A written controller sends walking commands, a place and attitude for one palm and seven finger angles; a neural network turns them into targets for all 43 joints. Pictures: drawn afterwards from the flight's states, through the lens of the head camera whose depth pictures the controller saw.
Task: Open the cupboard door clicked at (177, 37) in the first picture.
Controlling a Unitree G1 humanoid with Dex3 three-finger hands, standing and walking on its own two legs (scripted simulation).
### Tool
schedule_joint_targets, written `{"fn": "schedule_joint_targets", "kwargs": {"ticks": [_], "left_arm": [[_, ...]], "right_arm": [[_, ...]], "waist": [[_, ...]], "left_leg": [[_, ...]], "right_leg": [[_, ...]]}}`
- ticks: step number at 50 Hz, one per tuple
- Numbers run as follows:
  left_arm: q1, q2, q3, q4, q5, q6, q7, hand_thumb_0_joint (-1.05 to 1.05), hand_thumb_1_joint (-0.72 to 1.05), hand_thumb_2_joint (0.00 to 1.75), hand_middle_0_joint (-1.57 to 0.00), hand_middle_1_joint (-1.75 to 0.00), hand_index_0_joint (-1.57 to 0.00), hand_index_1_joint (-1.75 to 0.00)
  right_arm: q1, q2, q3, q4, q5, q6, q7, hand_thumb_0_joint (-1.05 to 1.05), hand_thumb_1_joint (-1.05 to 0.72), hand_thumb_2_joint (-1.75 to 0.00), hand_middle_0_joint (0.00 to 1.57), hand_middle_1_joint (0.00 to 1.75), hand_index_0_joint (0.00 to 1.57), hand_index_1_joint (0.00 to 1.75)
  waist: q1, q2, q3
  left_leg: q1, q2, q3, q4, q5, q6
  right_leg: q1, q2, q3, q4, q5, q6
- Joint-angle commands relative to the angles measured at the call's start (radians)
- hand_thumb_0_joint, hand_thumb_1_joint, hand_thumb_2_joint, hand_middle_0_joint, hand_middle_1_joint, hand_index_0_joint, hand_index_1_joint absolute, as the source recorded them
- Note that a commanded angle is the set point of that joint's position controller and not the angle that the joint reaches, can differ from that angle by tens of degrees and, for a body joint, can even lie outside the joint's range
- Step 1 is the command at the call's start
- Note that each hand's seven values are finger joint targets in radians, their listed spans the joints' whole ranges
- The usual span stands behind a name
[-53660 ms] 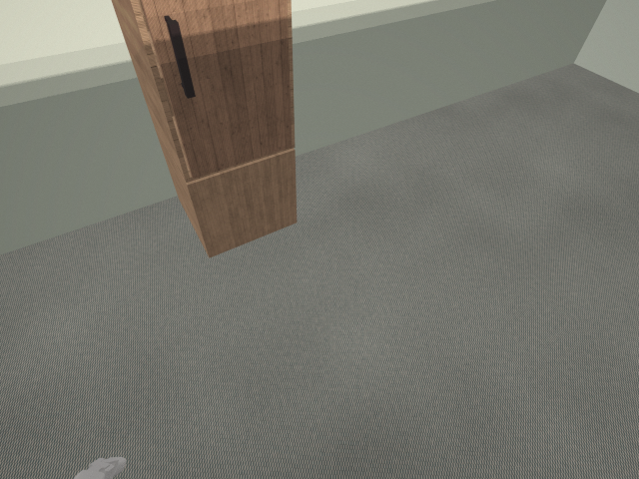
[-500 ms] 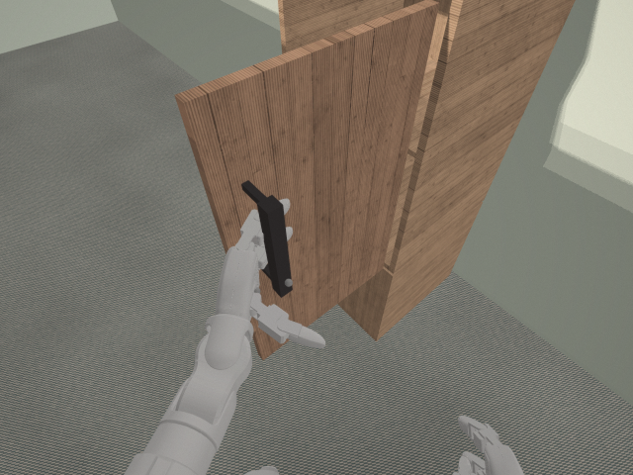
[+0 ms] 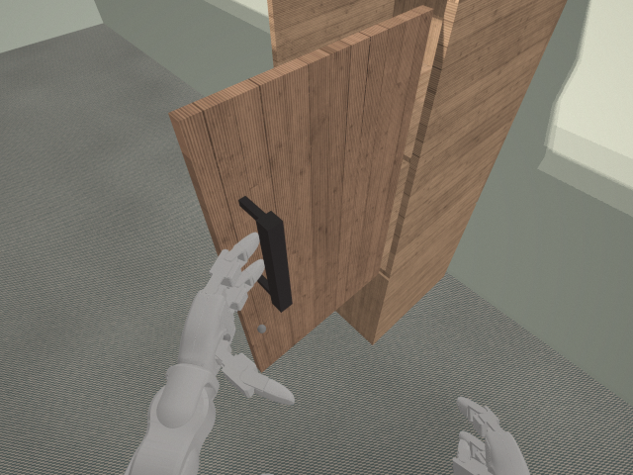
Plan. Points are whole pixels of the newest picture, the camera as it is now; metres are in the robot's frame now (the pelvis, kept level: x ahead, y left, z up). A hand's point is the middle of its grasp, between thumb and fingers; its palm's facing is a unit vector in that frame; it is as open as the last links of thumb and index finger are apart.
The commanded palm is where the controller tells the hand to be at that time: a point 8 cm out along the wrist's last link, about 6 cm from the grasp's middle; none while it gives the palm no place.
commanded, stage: slide the hand sideways off the handle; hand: left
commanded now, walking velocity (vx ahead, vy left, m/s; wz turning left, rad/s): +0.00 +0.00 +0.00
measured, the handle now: (266, 258) +0.36 +0.09 +0.08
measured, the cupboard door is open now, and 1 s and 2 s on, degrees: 90 90 90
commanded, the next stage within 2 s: draw the hand back to the body in 0.56 s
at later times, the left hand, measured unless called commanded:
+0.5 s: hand (215, 375) +0.22 +0.12 +0.07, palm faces -0.09 -1.00 -0.04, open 16.3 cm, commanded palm +0.19 +0.19 +0.07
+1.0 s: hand (168, 377) +0.20 +0.16 +0.10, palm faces -0.07 -1.00 -0.07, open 16.3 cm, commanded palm +0.17 +0.22 +0.11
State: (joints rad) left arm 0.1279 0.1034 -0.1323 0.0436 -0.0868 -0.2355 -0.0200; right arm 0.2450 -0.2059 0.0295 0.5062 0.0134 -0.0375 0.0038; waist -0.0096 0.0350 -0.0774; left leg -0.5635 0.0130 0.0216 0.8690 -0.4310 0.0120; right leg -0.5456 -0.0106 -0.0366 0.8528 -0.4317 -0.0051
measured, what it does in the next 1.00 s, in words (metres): stands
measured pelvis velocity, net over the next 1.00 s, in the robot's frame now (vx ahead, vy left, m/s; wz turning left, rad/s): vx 0.00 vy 0.00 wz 0.02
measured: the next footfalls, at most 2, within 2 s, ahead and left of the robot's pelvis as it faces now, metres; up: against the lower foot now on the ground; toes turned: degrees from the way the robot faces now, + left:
none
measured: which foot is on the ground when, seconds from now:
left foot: down 0.00-1.00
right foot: down 0.00-1.00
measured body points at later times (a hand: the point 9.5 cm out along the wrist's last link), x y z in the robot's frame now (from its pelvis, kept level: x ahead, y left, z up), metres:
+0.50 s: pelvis +0.00 -0.02 -0.01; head +0.03 -0.03 +0.44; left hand +0.21 +0.18 +0.08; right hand +0.19 -0.24 -0.08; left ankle +0.00 +0.11 -0.70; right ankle +0.00 -0.12 -0.70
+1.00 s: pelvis +0.00 +0.00 +0.00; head +0.00 -0.02 +0.45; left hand +0.20 +0.21 +0.11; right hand +0.18 -0.22 -0.07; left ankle +0.00 +0.11 -0.70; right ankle +0.00 -0.12 -0.70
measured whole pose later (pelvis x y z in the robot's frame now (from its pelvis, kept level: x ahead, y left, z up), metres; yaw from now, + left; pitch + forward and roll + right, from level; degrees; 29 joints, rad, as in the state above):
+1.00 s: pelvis +0.00 +0.00 +0.00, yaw +1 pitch +5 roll -2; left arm 0.45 0.24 0.10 -0.27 -0.26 -0.17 -0.23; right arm 0.28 -0.23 0.05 0.49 0.05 -0.17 -0.06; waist 0.00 0.06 -0.10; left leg -0.54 0.02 -0.01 0.89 -0.44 0.01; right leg -0.50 0.00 -0.07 0.85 -0.44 -0.01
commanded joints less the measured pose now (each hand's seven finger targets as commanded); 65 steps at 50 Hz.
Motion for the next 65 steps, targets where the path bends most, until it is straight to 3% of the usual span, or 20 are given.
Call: {"fn": "schedule_joint_targets", "kwargs": {"ticks": [1, 3, 8, 18, 22, 25, 27, 29, 33, 37, 39, 42, 44, 48, 53, 58, 59, 60, 61, 65], "left_arm": [[-0.126, 0.035, 0.053, -0.291, -0.024, -0.076, -0.022, 0.0, -0.5, 0.3, -0.15, -0.3, -0.15, -0.3], [-0.057, 0.021, 0.035, -0.321, -0.027, -0.075, -0.041, 0.0, -0.5, 0.3, -0.15, -0.3, -0.15, -0.3], [0.041, 0.084, 0.098, -0.357, -0.045, -0.064, -0.076, 0.0, -0.5, 0.3, -0.15, -0.3, -0.15, -0.3], [0.128, 0.136, 0.167, -0.41, -0.108, -0.09, -0.159, 0.0, -0.5, 0.3, -0.15, -0.3, -0.15, -0.3], [0.23, 0.164, 0.203, -0.413, -0.136, -0.091, -0.192, 0.0, -0.5, 0.3, -0.15, -0.3, -0.15, -0.3], [0.224, 0.188, 0.234, -0.436, -0.15, -0.094, -0.203, 0.0, -0.5, 0.3, -0.15, -0.3, -0.15, -0.3], [0.218, 0.211, 0.262, -0.419, -0.154, -0.096, -0.204, 0.0, -0.5, 0.3, -0.15, -0.3, -0.15, -0.3], [0.157, 0.185, 0.234, -0.433, -0.161, -0.105, -0.207, 0.0, -0.5, 0.3, -0.15, -0.3, -0.15, -0.3], [0.14, 0.185, 0.221, -0.422, -0.16, -0.115, -0.213, 0.0, -0.5, 0.3, -0.15, -0.3, -0.15, -0.3], [0.214, 0.257, 0.296, -0.475, -0.165, -0.083, -0.2, 0.0, -0.5, 0.3, -0.15, -0.3, -0.15, -0.3], [0.204, 0.235, 0.283, -0.482, -0.169, -0.059, -0.195, 0.0, -0.5, 0.3, -0.15, -0.3, -0.15, -0.3], [0.244, 0.24, 0.311, -0.476, -0.182, -0.029, -0.195, 0.0, -0.5, 0.3, -0.15, -0.3, -0.15, -0.3], [0.238, 0.213, 0.276, -0.509, -0.183, -0.013, -0.202, 0.0, -0.5, 0.3, -0.15, -0.3, -0.15, -0.3], [0.269, 0.24, 0.308, -0.539, -0.192, 0.011, -0.213, 0.0, -0.5, 0.3, -0.15, -0.3, -0.15, -0.3], [0.264, 0.264, 0.348, -0.574, -0.203, 0.038, -0.229, 0.0, -0.5, 0.3, -0.15, -0.3, -0.15, -0.3], [0.245, 0.278, 0.369, -0.599, -0.219, 0.071, -0.254, 0.0, -0.32, 0.37, -0.16, -0.3, -0.16, -0.3], [0.178, 0.391, 0.386, -0.716, -0.067, 0.074, -0.086, 0.0, -0.29, 0.39, -0.16, -0.3, -0.16, -0.3], [0.285, 0.302, 0.351, -0.668, -0.05, 0.1, -0.012, 0.0, -0.26, 0.4, -0.16, -0.3, -0.16, -0.3], [0.325, 0.262, 0.312, -0.647, -0.02, 0.119, 0.033, 0.0, -0.22, 0.42, -0.16, -0.3, -0.16, -0.3], [0.296, 0.303, 0.338, -0.674, 0.029, 0.129, 0.119, 0.0, -0.08, 0.48, -0.16, -0.3, -0.16, -0.3]], "right_arm": [[-0.069, -0.111, -0.047, -0.162, -0.001, -0.069, -0.019, 0.0, -0.9, -0.9, 0.2, 0.3, 0.2, 0.3], [-0.065, -0.107, -0.047, -0.173, -0.001, -0.078, -0.017, 0.0, -0.9, -0.9, 0.2, 0.3, 0.2, 0.3], [-0.06, -0.114, -0.048, -0.182, -0.001, -0.085, -0.025, 0.0, -0.9, -0.9, 0.2, 0.3, 0.2, 0.3], [-0.067, -0.121, -0.045, -0.19, 0.005, -0.116, -0.045, 0.0, -0.9, -0.9, 0.2, 0.3, 0.2, 0.3], [-0.058, -0.129, -0.049, -0.2, 0.009, -0.128, -0.048, 0.0, -0.9, -0.9, 0.2, 0.3, 0.2, 0.3], [-0.062, -0.131, -0.05, -0.203, 0.01, -0.135, -0.053, 0.0, -0.9, -0.9, 0.2, 0.3, 0.2, 0.3], [-0.063, -0.136, -0.049, -0.197, 0.011, -0.135, -0.058, 0.0, -0.9, -0.9, 0.2, 0.3, 0.2, 0.3], [-0.065, -0.134, -0.047, -0.195, 0.012, -0.147, -0.061, 0.0, -0.9, -0.9, 0.2, 0.3, 0.2, 0.3], [-0.066, -0.139, -0.048, -0.19, 0.015, -0.169, -0.066, 0.0, -0.9, -0.9, 0.2, 0.3, 0.2, 0.3], [-0.064, -0.135, -0.046, -0.195, 0.02, -0.175, -0.07, 0.0, -0.9, -0.9, 0.2, 0.3, 0.2, 0.3], [-0.071, -0.13, -0.039, -0.197, 0.024, -0.175, -0.071, 0.0, -0.9, -0.9, 0.2, 0.3, 0.2, 0.3], [-0.083, -0.132, -0.038, -0.197, 0.028, -0.176, -0.075, 0.0, -0.9, -0.9, 0.2, 0.3, 0.2, 0.3], [-0.08, -0.132, -0.033, -0.205, 0.031, -0.182, -0.074, 0.0, -0.9, -0.9, 0.2, 0.3, 0.2, 0.3], [-0.078, -0.135, -0.033, -0.199, 0.03, -0.197, -0.079, 0.0, -0.9, -0.9, 0.2, 0.3, 0.2, 0.3], [-0.086, -0.138, -0.028, -0.187, 0.033, -0.207, -0.084, 0.0, -0.9, -0.9, 0.2, 0.3, 0.2, 0.3], [-0.097, -0.14, -0.02, -0.178, 0.037, -0.222, -0.088, 0.0, -0.9, -0.9, 0.2, 0.3, 0.2, 0.3], [-0.108, -0.127, -0.023, -0.175, 0.017, -0.207, -0.11, 0.0, -0.9, -0.9, 0.2, 0.3, 0.2, 0.3], [-0.091, -0.108, -0.015, -0.167, 0.007, -0.201, -0.116, 0.0, -0.9, -0.9, 0.2, 0.3, 0.2, 0.3], [-0.086, -0.106, -0.01, -0.154, 0.006, -0.188, -0.114, 0.0, -0.9, -0.9, 0.2, 0.3, 0.2, 0.3], [-0.115, -0.113, -0.01, -0.127, -0.003, -0.167, -0.114, 0.0, -0.9, -0.9, 0.2, 0.3, 0.2, 0.3]], "waist": [[-0.004, -0.056, -0.216], [0.0, -0.042, -0.226], [0.004, -0.064, -0.217], [-0.003, -0.03, -0.187], [0.003, -0.067, -0.193], [0.004, -0.048, -0.179], [0.0, -0.074, -0.158], [-0.013, -0.045, -0.146], [-0.011, -0.034, -0.157], [0.025, -0.001, -0.212], [0.015, -0.006, -0.172], [0.026, -0.028, -0.145], [0.017, 0.007, -0.126], [0.022, -0.033, -0.129], [0.027, 0.002, -0.103], [0.03, 0.017, -0.094], [0.071, 0.034, -0.083], [0.051, 0.02, -0.039], [0.048, 0.021, -0.007], [0.046, 0.026, -0.008]], "left_leg": [[0.121, -0.02, -0.042, -0.113, 0.254, -0.002], [0.128, -0.022, -0.042, -0.106, 0.286, -0.001], [0.096, -0.027, -0.039, -0.09, 0.284, 0.002], [0.05, -0.038, -0.04, -0.053, 0.236, 0.003], [0.026, -0.038, -0.042, -0.044, 0.228, 0.003], [0.002, -0.04, -0.041, -0.036, 0.19, 0.001], [-0.02, -0.039, -0.041, -0.028, 0.171, 0.002], [-0.019, -0.039, -0.043, -0.021, 0.145, 0.001], [-0.014, -0.037, -0.05, -0.023, 0.123, 0.002], [0.033, -0.033, -0.054, -0.062, 0.17, 0.004], [0.035, -0.033, -0.054, -0.077, 0.161, 0.003], [0.046, -0.03, -0.055, -0.101, 0.152, 0.003], [0.074, -0.028, -0.055, -0.119, 0.147, 0.002], [0.099, -0.026, -0.062, -0.135, 0.171, 0.005], [0.133, -0.024, -0.064, -0.156, 0.189, 0.003], [0.172, -0.022, -0.073, -0.185, 0.2, 0.003], [0.173, -0.014, -0.06, -0.239, 0.189, 0.003], [0.186, -0.014, -0.058, -0.258, 0.173, -0.001], [0.194, -0.009, -0.062, -0.275, 0.178, -0.001], [0.267, -0.004, -0.052, -0.332, 0.209, 0.003]], "right_leg": [[0.076, 0.029, -0.019, -0.092, 0.315, -0.022], [0.083, 0.027, -0.021, -0.083, 0.344, -0.023], [0.095, 0.023, -0.013, -0.08, 0.368, -0.018], [0.074, 0.019, 0.011, -0.083, 0.335, -0.012], [0.085, 0.017, 0.017, -0.086, 0.328, -0.005], [0.072, 0.011, 0.035, -0.095, 0.28, -0.001], [0.065, 0.01, 0.047, -0.108, 0.231, -0.002], [0.034, 0.008, 0.05, -0.113, 0.186, -0.001], [0.017, 0.01, 0.048, -0.113, 0.127, -0.007], [0.08, 0.018, 0.021, -0.105, 0.184, -0.014], [0.076, 0.017, 0.016, -0.119, 0.185, -0.009], [0.088, 0.022, 0.007, -0.14, 0.165, -0.01], [0.072, 0.025, -0.009, -0.143, 0.166, -0.008], [0.099, 0.029, -0.018, -0.155, 0.199, -0.006], [0.115, 0.03, -0.027, -0.172, 0.218, -0.008], [0.143, 0.031, -0.036, -0.195, 0.229, -0.008], [0.182, 0.012, 0.014, -0.254, 0.208, -0.021], [0.172, 0.007, 0.005, -0.278, 0.186, -0.019], [0.181, 0.006, -0.006, -0.284, 0.182, -0.018], [0.249, 0.002, -0.007, -0.341, 0.202, -0.016]]}}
